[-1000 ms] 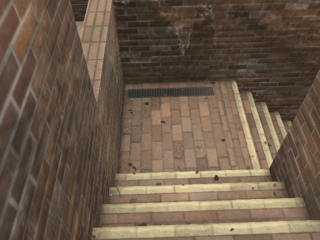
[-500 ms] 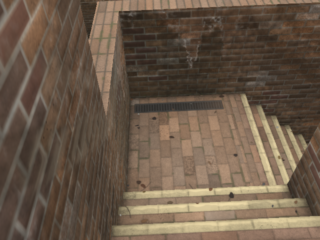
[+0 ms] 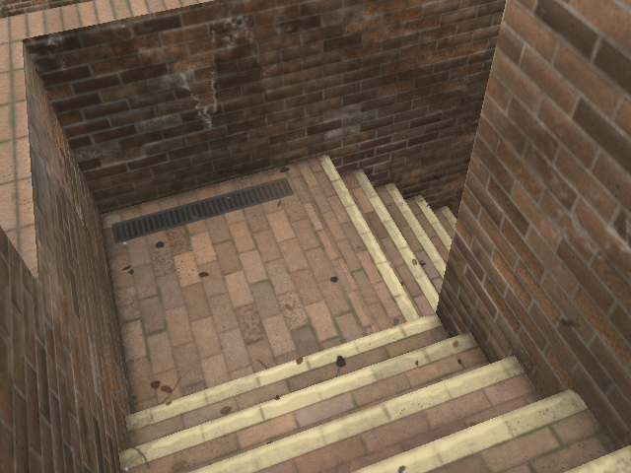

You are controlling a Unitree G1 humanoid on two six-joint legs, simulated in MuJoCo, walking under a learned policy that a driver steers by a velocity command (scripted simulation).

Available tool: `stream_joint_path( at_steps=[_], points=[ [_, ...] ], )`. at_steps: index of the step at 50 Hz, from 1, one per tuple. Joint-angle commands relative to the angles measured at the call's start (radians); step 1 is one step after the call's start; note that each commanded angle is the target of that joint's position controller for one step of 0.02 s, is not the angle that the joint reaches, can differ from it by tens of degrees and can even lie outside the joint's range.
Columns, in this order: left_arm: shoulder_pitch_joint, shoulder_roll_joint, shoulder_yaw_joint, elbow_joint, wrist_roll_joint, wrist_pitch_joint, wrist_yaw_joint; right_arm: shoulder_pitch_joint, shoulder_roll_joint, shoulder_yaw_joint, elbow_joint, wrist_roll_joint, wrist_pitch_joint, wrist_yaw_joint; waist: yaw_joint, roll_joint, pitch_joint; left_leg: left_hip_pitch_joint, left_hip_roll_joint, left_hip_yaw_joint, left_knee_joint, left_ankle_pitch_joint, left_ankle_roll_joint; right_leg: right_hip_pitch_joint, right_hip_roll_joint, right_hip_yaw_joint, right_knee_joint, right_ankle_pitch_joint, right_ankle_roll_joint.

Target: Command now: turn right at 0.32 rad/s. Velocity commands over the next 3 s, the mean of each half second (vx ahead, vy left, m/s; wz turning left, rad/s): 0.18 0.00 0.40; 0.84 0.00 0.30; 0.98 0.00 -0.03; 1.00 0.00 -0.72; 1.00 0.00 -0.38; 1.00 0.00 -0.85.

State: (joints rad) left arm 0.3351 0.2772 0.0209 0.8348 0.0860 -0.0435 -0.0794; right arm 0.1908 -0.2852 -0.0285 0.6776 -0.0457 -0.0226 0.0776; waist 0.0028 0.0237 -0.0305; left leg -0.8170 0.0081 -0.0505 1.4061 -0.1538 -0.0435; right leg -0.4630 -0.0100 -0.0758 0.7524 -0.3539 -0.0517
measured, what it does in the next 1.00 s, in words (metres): goes down, turning left: left foot, then right foot 0.21 m lower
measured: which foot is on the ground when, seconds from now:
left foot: up 0.00-0.10, down 0.12-0.82, up 0.84-1.00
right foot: down 0.00-0.24, up 0.26-0.78, down 0.80-1.00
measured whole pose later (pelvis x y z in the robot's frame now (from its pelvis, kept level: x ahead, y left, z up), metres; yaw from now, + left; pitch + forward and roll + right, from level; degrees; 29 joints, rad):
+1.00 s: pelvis +0.22 +0.02 -0.24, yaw +25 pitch -1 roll +1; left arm 0.49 0.20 0.00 0.95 0.02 -0.08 -0.02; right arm 0.14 -0.21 -0.06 0.79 -0.04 0.01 -0.03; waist 0.01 0.04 0.05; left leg -0.97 -0.09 -0.22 1.57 -0.17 0.03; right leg -0.41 0.03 -0.03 1.01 -0.59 -0.06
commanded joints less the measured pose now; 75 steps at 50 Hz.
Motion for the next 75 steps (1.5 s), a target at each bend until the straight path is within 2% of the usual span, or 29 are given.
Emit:
stream_joint_path(
  at_steps=[1,3,4,5,6,8,11,13,14,18,23,24,25,30,33,36,38,41,42,45,48,53,59,62,64,65,68,73,75],
  points=[
    [-0.214,0.093,-0.022,-0.071,-0.007,-0.029,0.013,0.310,-0.039,-0.004,0.105,0.000,0.013,0.070,-0.150,-0.095,-0.059,0.441,0.004,0.055,0.066,0.196,-0.030,-0.341,-0.151,0.068,-0.148,0.462,-0.098],
    [-0.202,0.106,-0.034,-0.038,-0.010,-0.045,0.005,0.317,-0.034,-0.005,0.118,-0.010,-0.015,0.063,-0.136,-0.124,-0.048,0.491,0.002,0.045,0.016,0.106,-0.053,-0.293,-0.192,0.067,-0.084,0.484,-0.069],
    [-0.170,0.071,-0.019,-0.062,-0.108,0.013,0.073,0.121,-0.036,-0.011,0.107,0.093,0.048,-0.085,-0.067,-0.049,-0.132,0.375,-0.049,0.049,-0.199,-0.051,-0.009,0.037,-0.249,0.096,-0.089,0.708,-0.086],
    [-0.138,0.092,-0.018,-0.057,-0.096,0.041,0.102,0.071,-0.019,0.003,0.086,0.081,0.075,-0.129,-0.016,-0.133,-0.101,0.349,-0.006,0.021,-0.277,-0.121,0.015,0.120,-0.261,0.113,-0.054,0.822,-0.115],
    [-0.079,0.195,-0.007,0.007,-0.014,-0.013,0.024,0.267,0.010,0.007,0.105,-0.027,0.039,-0.053,-0.069,-0.309,0.021,0.364,0.018,0.020,-0.147,-0.128,-0.045,0.023,-0.397,0.298,0.016,0.788,-0.152],
    [0.037,0.323,0.078,-0.005,-0.022,-0.016,0.045,0.090,-0.062,-0.010,0.024,0.000,0.028,-0.087,0.105,-0.125,-0.069,0.180,-0.057,0.088,-0.424,-0.261,-0.020,0.249,-0.410,0.347,-0.023,0.608,-0.252],
    [-0.009,0.205,0.077,-0.023,-0.028,-0.020,0.110,0.230,0.037,0.001,0.088,-0.010,0.048,-0.123,0.063,-0.076,-0.111,0.350,-0.050,0.055,-0.644,-0.071,0.018,0.110,-0.418,0.319,0.046,0.203,-0.167],
    [-0.268,0.137,0.077,-0.215,-0.056,-0.022,0.122,0.485,-0.138,-0.060,0.159,-0.044,-0.016,-0.104,-0.080,0.282,-0.043,0.770,0.151,-0.551,-0.860,0.672,0.365,-0.587,0.004,-0.098,0.657,-0.424,0.101],
    [-0.327,0.089,0.048,-0.241,-0.073,-0.034,0.108,0.558,-0.114,-0.045,0.159,-0.068,-0.043,-0.045,-0.182,0.115,-0.040,0.863,0.271,-0.723,-0.927,0.303,0.449,-0.781,-0.015,0.144,0.638,-0.393,0.083],
    [-0.230,0.004,-0.007,-0.104,0.033,-0.034,0.112,0.290,0.091,0.015,0.189,-0.043,-0.074,0.016,-0.039,-0.039,-0.010,0.411,0.079,-0.469,-0.862,-0.412,0.334,-0.602,-0.078,0.147,0.727,-0.003,0.034],
    [-0.293,-0.006,-0.044,-0.141,0.027,-0.023,0.101,0.320,0.102,0.059,0.234,-0.074,-0.100,-0.011,-0.039,0.033,-0.023,0.210,-0.036,-0.384,-0.778,-0.197,0.322,-0.481,-0.107,0.077,0.802,0.153,0.080],
    [-0.313,-0.017,-0.053,-0.154,0.035,-0.025,0.102,0.366,0.109,0.063,0.258,-0.074,-0.102,-0.009,-0.060,0.035,-0.036,0.270,-0.035,-0.397,-0.746,-0.164,0.330,-0.497,-0.091,0.073,0.770,0.094,0.083],
    [-0.298,-0.015,-0.044,-0.138,-0.006,-0.008,0.103,0.414,-0.064,-0.041,0.203,0.095,-0.045,-0.089,-0.069,-0.119,-0.083,0.514,0.057,-0.589,-0.794,-0.119,0.404,-0.426,-0.030,0.116,0.567,0.016,0.127],
    [-0.473,0.082,0.027,-0.137,-0.058,-0.035,0.101,0.417,-0.018,-0.068,0.210,0.050,-0.024,-0.135,-0.153,0.057,0.126,0.777,0.038,-0.567,-0.515,-0.359,0.404,-0.694,-0.028,0.261,0.139,0.459,0.133],
    [-0.505,-0.020,0.008,-0.206,-0.046,-0.037,0.077,0.334,0.062,-0.052,0.156,0.091,-0.048,-0.109,-0.146,0.009,0.082,0.384,-0.054,-0.426,-0.527,-0.464,0.313,-0.202,0.002,0.191,-0.080,0.841,0.094],
    [-0.341,-0.059,0.009,-0.180,-0.117,0.011,0.074,0.270,0.015,-0.040,0.133,0.073,-0.022,-0.102,-0.123,0.147,0.130,0.124,-0.058,-0.367,-0.489,-0.437,0.285,0.198,0.020,0.103,-0.163,0.691,0.083],
    [0.083,0.007,0.039,-0.059,-0.075,0.020,0.093,0.093,-0.049,-0.050,0.103,0.055,-0.015,-0.112,0.117,0.258,0.004,0.022,-0.056,-0.318,-0.149,-0.246,0.245,0.524,0.020,0.106,-0.015,0.768,0.030],
    [0.296,0.040,0.059,0.007,-0.090,0.001,0.073,0.068,0.031,-0.049,0.090,0.026,0.005,-0.101,0.194,-0.142,0.078,-0.217,-0.248,-0.129,0.683,-0.572,0.254,0.737,-0.144,0.203,-0.251,0.739,-0.037],
    [0.224,0.042,0.029,-0.007,-0.071,-0.014,0.051,0.139,0.104,-0.023,0.021,0.040,-0.005,-0.094,0.034,-0.249,0.042,-0.455,-0.205,-0.109,0.754,-0.593,0.248,0.810,-0.200,0.233,0.096,1.034,0.000],
    [0.199,0.121,0.061,0.012,-0.110,-0.047,0.046,0.098,0.024,-0.033,0.036,0.004,-0.002,-0.116,0.035,-0.312,-0.042,-0.541,-0.060,-0.190,0.632,-0.453,0.182,0.573,-0.371,0.730,-0.189,0.001,-0.184],
    [0.144,-0.012,-0.017,0.036,-0.055,-0.071,0.070,-0.104,0.056,-0.030,0.021,0.005,0.027,-0.112,-0.019,-0.012,0.199,-0.383,-0.083,-0.263,0.079,0.080,0.029,0.003,-0.257,0.533,-0.097,0.054,-0.101],
    [0.064,0.064,0.002,0.058,-0.104,-0.089,0.077,-0.111,0.010,-0.052,0.081,0.027,0.013,-0.098,-0.061,-0.107,0.105,-0.009,-0.071,-0.175,-0.315,0.697,0.043,-0.107,-0.132,0.421,-0.019,-0.159,-0.107],
    [0.227,0.056,0.010,0.110,-0.047,-0.076,0.092,-0.309,0.030,-0.040,0.092,0.057,-0.016,-0.079,0.112,-0.145,0.207,0.177,-0.083,-0.059,-0.644,0.618,0.091,0.024,-0.068,0.344,0.115,-0.009,-0.160],
    [0.137,0.052,0.027,0.141,-0.016,-0.059,0.102,-0.033,-0.051,-0.068,0.187,0.061,0.003,-0.109,0.004,-0.246,0.113,0.378,0.018,0.006,-0.658,0.448,0.120,0.139,-0.108,0.317,0.407,0.379,-0.191],
    [0.137,0.039,0.028,0.166,-0.016,-0.058,0.102,0.440,-0.117,-0.110,0.360,0.038,0.007,-0.112,-0.161,-0.097,-0.013,0.940,-0.032,0.112,-0.737,0.337,0.162,-0.093,-0.062,0.175,0.940,0.730,-0.134],
    [0.067,0.063,0.061,0.140,-0.019,-0.034,0.107,0.457,-0.113,-0.115,0.332,0.042,0.000,-0.080,-0.260,0.099,0.088,0.887,0.078,-0.081,-1.247,0.248,0.249,-0.129,0.114,0.127,1.337,0.185,-0.100],
    [0.149,-0.013,0.041,0.105,-0.030,-0.038,0.110,0.383,-0.024,-0.043,0.341,0.031,-0.036,-0.054,-0.047,0.044,0.066,1.133,0.250,-0.235,-0.713,0.660,0.285,-0.764,0.072,0.200,1.139,-0.334,-0.103],
    [0.014,0.023,0.047,0.085,-0.009,0.001,0.102,0.155,-0.068,-0.034,0.307,0.040,-0.109,-0.112,0.045,0.111,0.063,0.298,0.235,-0.232,-0.717,0.266,0.268,-0.153,0.060,0.147,0.496,0.425,0.026],
    [-0.068,-0.022,0.032,0.050,-0.075,-0.027,0.072,0.112,0.019,-0.019,0.301,0.092,-0.144,-0.142,0.092,0.002,0.095,0.027,0.062,0.042,-0.560,-0.284,0.157,0.156,0.063,0.108,0.039,1.140,0.002]
  ],
)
